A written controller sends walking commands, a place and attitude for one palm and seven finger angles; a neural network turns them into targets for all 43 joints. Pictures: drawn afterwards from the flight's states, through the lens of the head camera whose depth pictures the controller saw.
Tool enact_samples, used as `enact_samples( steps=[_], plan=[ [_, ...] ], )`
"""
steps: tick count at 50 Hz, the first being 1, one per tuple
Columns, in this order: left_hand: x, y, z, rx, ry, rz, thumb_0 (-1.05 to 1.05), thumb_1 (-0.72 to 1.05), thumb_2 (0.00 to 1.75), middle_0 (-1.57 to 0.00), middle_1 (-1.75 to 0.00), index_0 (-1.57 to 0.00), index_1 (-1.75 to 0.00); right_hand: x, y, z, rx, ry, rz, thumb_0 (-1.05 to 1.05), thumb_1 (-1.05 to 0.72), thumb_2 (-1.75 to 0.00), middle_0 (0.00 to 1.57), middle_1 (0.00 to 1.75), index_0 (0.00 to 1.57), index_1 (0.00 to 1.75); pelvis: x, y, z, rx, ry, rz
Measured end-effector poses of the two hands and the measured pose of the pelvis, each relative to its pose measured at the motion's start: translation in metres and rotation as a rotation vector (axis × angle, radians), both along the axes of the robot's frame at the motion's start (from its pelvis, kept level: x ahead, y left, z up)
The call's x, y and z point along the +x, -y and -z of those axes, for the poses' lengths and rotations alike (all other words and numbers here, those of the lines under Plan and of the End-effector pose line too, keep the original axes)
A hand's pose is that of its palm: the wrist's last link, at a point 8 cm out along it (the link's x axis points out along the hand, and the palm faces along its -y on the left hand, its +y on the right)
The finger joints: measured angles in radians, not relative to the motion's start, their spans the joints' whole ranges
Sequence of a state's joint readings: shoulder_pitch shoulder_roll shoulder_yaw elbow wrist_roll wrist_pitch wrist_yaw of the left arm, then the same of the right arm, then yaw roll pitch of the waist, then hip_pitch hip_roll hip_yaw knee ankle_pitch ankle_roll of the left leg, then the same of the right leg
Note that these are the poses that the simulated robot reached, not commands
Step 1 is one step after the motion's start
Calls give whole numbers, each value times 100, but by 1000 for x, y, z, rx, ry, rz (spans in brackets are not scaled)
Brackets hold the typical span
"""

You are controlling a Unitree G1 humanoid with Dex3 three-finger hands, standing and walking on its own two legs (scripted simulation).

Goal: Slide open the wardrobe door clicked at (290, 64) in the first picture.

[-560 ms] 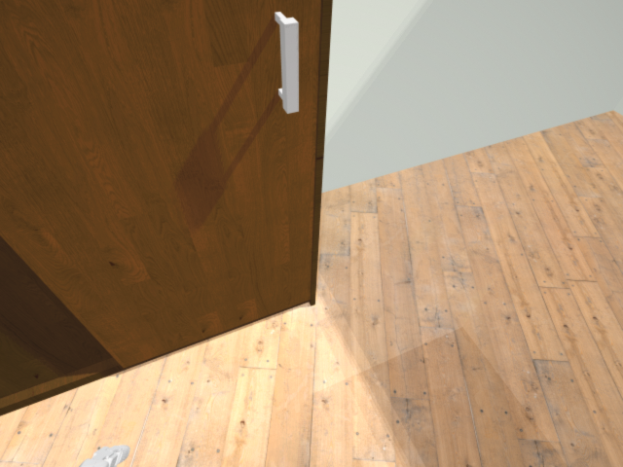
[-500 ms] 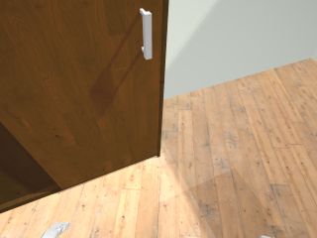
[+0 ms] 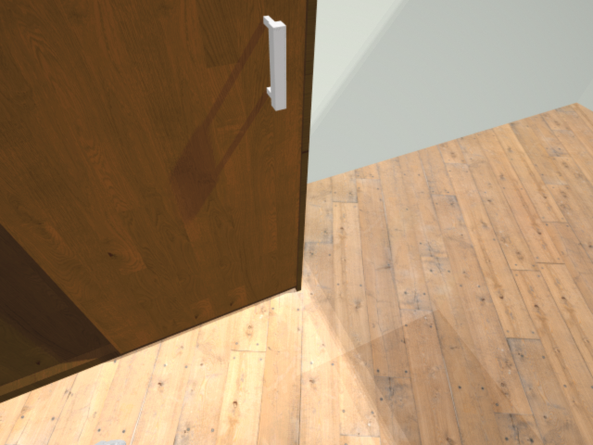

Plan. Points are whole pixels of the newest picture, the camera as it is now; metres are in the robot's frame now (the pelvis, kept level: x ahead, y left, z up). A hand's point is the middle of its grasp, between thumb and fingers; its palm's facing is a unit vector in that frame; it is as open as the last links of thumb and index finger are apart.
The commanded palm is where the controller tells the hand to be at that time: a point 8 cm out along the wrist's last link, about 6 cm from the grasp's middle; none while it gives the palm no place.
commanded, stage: stand and wait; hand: right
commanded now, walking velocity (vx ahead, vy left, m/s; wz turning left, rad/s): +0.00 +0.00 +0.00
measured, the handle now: (273, 64) +0.72 +0.08 +0.17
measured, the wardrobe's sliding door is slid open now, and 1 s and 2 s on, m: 0.00 0.00 0.00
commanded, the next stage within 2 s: look at it before walking up in 0.30 s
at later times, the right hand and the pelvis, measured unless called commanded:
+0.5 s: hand out of the picture +0.07 -0.24 -0.15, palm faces -0.02 +0.94 -0.34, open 7.4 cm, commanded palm none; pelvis -0.01 +0.01 +0.00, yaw +0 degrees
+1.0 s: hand out of the picture +0.06 -0.24 -0.15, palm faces -0.02 +0.94 -0.33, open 7.4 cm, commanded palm none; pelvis -0.01 +0.01 +0.00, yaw +0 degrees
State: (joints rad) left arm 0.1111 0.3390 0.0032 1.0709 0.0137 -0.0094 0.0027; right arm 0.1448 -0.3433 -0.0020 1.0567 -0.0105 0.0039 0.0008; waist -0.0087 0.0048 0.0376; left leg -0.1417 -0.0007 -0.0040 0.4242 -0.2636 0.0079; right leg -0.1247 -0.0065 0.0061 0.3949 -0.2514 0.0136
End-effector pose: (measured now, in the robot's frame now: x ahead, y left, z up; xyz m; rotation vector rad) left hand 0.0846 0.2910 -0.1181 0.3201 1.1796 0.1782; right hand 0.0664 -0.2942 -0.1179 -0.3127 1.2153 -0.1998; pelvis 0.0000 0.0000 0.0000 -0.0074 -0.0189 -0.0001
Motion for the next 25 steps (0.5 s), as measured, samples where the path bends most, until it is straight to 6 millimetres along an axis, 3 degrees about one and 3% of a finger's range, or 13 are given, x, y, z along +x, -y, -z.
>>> enact_samples(
  steps=[10, 25],
  plan=[
    [-20, -5, 2, -2, -30, -16, 1, 91, 90, -20, -30, -21, -30, -5, 0, -3, -7, -1, -2, 1, -90, -90, 20, 30, 21, 30, -7, -3, -2, 0, 6, -2],
    [-26, -4, 2, -14, -22, -17, 1, 91, 90, -20, -30, -21, -30, 1, -8, -5, 5, 29, -18, 1, -90, -90, 20, 30, 21, 30, -13, -5, -3, 0, 5, -3]
  ],
)
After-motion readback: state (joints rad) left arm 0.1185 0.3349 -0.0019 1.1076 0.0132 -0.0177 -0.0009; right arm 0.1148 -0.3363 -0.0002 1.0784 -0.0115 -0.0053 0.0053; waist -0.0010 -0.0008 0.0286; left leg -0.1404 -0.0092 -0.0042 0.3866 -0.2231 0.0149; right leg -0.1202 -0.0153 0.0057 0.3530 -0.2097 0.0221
